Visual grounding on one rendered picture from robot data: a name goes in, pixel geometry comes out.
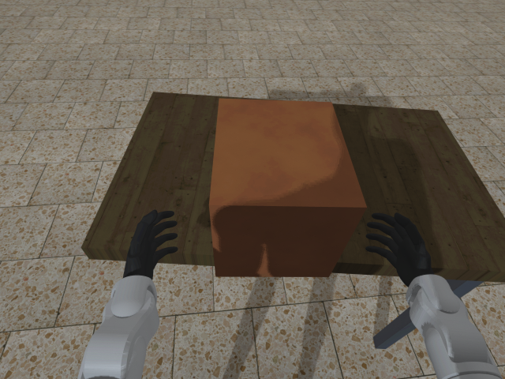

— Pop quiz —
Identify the right robot hand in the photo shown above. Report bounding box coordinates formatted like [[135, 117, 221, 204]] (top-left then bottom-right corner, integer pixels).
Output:
[[365, 212, 435, 287]]

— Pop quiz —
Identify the table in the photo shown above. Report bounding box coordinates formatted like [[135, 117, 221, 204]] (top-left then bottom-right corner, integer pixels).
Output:
[[81, 92, 505, 349]]

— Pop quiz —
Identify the left robot forearm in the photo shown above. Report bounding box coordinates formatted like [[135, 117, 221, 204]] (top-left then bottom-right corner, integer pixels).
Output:
[[77, 276, 159, 379]]

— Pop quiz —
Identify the right robot forearm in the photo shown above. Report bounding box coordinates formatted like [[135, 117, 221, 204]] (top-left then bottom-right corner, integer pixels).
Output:
[[406, 274, 503, 379]]

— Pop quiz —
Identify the left robot hand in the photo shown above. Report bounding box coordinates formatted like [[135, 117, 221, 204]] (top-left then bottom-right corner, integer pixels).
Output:
[[123, 210, 178, 279]]

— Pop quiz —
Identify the carton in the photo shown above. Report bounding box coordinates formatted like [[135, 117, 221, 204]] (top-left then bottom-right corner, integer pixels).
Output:
[[209, 99, 367, 277]]

